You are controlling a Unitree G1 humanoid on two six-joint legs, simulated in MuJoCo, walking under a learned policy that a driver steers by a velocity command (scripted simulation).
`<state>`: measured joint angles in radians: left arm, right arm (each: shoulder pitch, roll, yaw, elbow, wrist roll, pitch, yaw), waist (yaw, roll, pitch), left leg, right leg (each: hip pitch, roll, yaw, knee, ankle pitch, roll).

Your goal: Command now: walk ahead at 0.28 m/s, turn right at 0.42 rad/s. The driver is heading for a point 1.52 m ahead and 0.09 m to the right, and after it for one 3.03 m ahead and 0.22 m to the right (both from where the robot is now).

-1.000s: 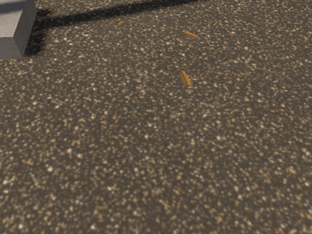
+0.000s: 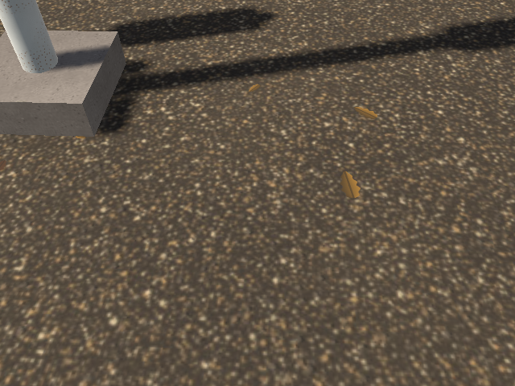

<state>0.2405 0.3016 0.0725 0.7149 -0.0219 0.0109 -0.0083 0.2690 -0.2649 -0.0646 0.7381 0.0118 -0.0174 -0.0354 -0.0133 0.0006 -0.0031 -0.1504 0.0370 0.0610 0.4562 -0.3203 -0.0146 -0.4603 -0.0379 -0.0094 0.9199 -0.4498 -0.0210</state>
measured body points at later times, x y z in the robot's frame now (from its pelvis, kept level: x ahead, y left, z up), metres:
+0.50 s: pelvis +0.19 -0.08 +0.01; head +0.21 -0.11 +0.45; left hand +0.26 +0.19 -0.10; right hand +0.37 -0.36 -0.08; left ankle +0.42 +0.03 -0.69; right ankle +0.04 -0.13 -0.74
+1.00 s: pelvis +0.50 -0.12 +0.01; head +0.54 -0.12 +0.45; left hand +0.73 +0.11 -0.06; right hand +0.53 -0.41 -0.11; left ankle +0.44 -0.02 -0.74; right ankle +0.68 -0.29 -0.69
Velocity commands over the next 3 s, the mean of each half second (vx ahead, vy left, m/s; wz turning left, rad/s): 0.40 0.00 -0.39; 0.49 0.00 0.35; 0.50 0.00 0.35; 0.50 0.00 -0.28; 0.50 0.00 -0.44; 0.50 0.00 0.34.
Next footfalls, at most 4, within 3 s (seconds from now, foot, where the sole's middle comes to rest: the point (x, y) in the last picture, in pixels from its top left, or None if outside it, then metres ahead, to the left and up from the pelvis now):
0.12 right None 0.08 -0.14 -0.77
0.62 left None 0.48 -0.03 -0.77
1.08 right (363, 306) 0.74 -0.26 -0.77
1.58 left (255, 247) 0.95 0.05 -0.77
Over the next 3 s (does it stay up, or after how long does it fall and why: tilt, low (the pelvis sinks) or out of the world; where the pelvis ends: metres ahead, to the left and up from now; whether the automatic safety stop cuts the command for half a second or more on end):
stays up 1.60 -0.08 0.01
